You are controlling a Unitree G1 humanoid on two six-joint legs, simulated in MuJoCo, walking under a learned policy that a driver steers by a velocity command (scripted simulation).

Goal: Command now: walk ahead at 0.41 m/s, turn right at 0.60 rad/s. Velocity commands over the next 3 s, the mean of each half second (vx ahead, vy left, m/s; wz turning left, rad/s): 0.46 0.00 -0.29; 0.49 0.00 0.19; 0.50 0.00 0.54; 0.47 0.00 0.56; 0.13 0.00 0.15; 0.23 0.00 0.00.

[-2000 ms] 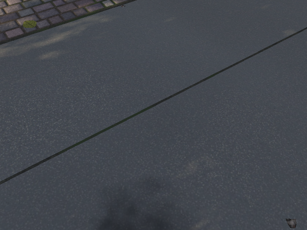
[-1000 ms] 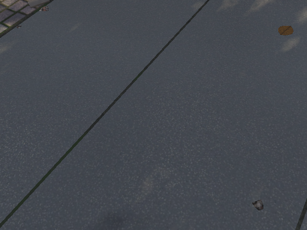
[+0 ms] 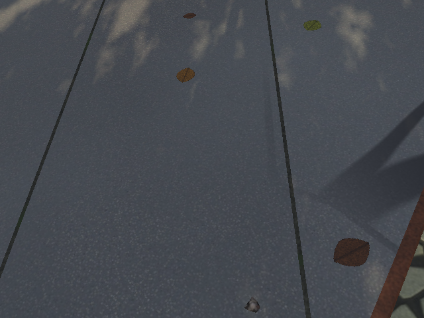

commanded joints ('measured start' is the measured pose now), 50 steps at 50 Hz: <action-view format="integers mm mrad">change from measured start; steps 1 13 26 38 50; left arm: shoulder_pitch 18 89 -110 -319 -182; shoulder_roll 173 180 76 147 135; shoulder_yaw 45 51 0 20 40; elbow -62 45 -49 -132 -18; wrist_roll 2 -1 11 0 26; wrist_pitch -22 5 -15 -54 -68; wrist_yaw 24 49 21 -14 5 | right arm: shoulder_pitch -143 -243 95 242 156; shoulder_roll -74 -71 -61 -157 -17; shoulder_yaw -17 -9 -2 -19 10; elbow -104 -156 1 61 -49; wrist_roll -8 14 8 28 24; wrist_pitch -24 -41 -38 18 58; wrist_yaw -2 27 -6 -18 -14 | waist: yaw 13 12 -17 -30 -40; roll -148 -204 9 19 -129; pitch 44 39 4 3 3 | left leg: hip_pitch -255 76 374 484 -119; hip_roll -3 -78 185 174 100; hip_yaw -28 37 -219 -152 -80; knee -97 -502 -843 -657 134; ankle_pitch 128 223 225 386 -2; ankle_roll -27 6 257 127 -47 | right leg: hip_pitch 134 159 -516 -260 -47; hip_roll -240 -249 -191 -87 -348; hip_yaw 303 185 -20 -74 3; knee -184 -34 717 143 -190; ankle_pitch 66 609 -83 195 228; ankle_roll -138 -53 89 54 -122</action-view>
